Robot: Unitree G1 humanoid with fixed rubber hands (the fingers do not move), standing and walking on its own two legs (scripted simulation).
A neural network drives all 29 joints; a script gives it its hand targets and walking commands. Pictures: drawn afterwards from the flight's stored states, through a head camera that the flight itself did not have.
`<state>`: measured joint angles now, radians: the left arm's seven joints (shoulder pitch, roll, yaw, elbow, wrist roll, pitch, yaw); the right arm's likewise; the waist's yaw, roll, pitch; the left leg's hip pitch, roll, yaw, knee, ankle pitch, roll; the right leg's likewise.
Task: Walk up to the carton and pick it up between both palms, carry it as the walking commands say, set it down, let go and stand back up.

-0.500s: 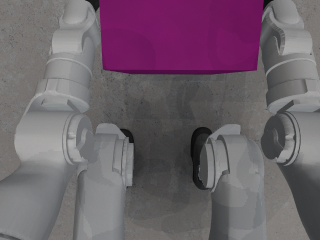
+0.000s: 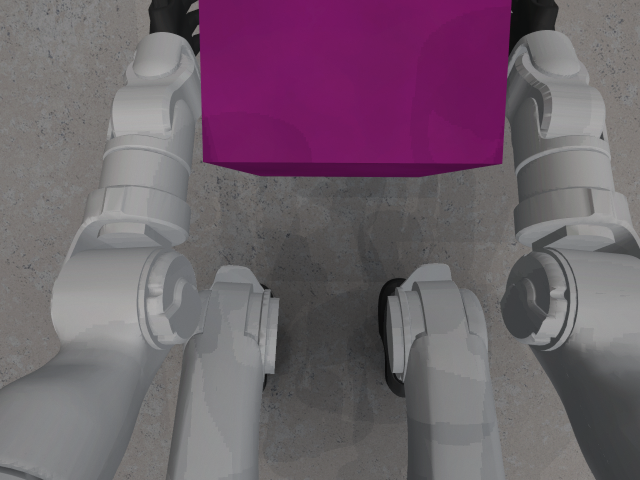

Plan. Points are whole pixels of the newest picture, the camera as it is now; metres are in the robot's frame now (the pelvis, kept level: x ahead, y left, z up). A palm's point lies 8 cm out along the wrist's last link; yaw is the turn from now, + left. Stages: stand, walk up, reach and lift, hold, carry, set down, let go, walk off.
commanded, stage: reach and lift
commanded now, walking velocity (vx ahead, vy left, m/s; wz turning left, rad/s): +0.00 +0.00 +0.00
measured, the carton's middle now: (345, 50) +0.56 -0.03 -0.18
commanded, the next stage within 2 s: none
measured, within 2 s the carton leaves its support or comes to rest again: neither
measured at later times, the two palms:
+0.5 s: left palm (149, 21) +0.54 +0.14 -0.06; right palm (556, 18) +0.54 -0.19 -0.06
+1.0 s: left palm out of the picture +0.52 +0.14 +0.02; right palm out of the picture +0.51 -0.19 +0.02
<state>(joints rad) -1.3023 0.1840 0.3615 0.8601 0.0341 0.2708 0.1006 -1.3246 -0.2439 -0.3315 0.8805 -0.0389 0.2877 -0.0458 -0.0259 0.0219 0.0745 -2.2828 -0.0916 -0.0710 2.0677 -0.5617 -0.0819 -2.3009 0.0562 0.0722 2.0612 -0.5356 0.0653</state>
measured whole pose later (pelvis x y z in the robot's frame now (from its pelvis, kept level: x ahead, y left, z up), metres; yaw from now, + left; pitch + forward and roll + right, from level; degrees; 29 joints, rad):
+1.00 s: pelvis +0.01 +0.00 +0.10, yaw -1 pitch +46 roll +1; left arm -1.11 0.08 0.45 0.70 0.14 0.38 0.04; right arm -1.13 -0.13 -0.43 0.72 -0.15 0.39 0.01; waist -0.01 0.02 -0.12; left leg -2.04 -0.11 -0.10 1.75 -0.52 -0.08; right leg -2.06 0.08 0.09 1.74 -0.49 0.07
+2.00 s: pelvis +0.04 +0.00 +0.22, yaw -1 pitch +38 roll +0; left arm -0.78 -0.02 0.44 0.64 0.18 0.35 0.00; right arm -0.79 -0.02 -0.43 0.64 -0.19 0.37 0.04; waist -0.01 0.01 -0.23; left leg -1.54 -0.10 -0.13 1.32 -0.46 -0.06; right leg -1.55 0.08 0.11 1.32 -0.43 0.05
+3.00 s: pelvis +0.08 +0.00 +0.34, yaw -1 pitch +20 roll +0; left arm -0.45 -0.10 0.38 0.46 0.25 0.40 -0.07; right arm -0.46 0.07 -0.38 0.47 -0.25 0.41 0.11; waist -0.01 0.01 -0.11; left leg -0.77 -0.06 -0.14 0.70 -0.27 -0.03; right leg -0.79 0.05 0.14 0.69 -0.25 0.04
